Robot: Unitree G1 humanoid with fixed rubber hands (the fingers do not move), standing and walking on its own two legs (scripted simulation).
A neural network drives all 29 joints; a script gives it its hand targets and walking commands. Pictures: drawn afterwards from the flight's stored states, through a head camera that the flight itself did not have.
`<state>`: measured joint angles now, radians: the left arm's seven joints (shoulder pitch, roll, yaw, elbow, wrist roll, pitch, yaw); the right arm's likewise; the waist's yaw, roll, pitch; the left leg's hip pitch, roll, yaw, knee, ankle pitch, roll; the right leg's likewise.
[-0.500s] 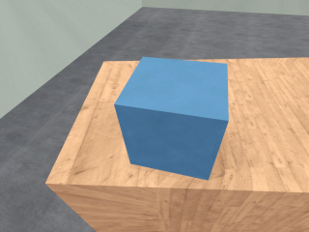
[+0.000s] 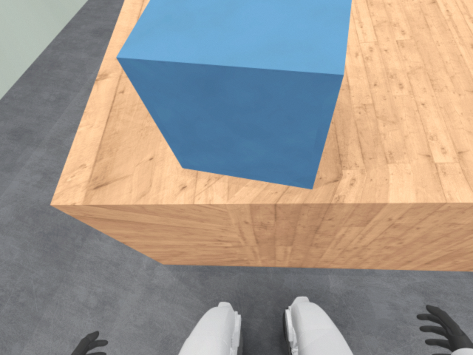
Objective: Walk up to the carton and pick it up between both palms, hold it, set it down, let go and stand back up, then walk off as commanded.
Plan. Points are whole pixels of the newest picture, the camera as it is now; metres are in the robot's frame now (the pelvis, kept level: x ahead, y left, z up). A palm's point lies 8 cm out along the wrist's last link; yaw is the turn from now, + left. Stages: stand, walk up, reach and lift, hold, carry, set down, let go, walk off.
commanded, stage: walk off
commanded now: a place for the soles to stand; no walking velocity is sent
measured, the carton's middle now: (251, 81) +0.54 -0.02 +0.08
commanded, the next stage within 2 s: none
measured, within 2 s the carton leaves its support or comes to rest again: neither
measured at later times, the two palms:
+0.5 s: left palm out of the picture -0.01 +0.32 -0.12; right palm out of the picture -0.01 -0.31 -0.09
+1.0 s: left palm out of the picture -0.11 +0.28 -0.07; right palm out of the picture -0.13 -0.34 -0.15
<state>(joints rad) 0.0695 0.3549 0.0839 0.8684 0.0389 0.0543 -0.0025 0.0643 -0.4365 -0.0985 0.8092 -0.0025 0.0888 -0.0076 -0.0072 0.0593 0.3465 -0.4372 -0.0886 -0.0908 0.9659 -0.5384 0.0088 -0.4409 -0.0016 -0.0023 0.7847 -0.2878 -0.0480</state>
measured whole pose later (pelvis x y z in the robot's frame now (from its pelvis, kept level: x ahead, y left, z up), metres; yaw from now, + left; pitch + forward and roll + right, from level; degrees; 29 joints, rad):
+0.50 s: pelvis -0.10 +0.00 -0.01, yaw +1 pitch -5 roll +2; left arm 0.18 0.38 0.11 0.83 0.01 0.06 0.01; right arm 0.23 -0.38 -0.05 0.81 -0.03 0.05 -0.02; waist 0.00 -0.08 0.13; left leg -0.24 -0.01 -0.02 0.82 -0.50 -0.01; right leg -0.53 0.14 0.17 1.30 -0.50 -0.01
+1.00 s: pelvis -0.22 -0.03 -0.01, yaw +0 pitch -4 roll +2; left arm 0.16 0.33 0.07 0.69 0.02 0.02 0.03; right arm 0.17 -0.43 -0.08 0.77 0.02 0.08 -0.03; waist 0.02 0.09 0.28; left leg -0.39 -0.11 -0.16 1.19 -0.58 -0.01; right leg -0.46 0.05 0.07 0.83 -0.29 -0.04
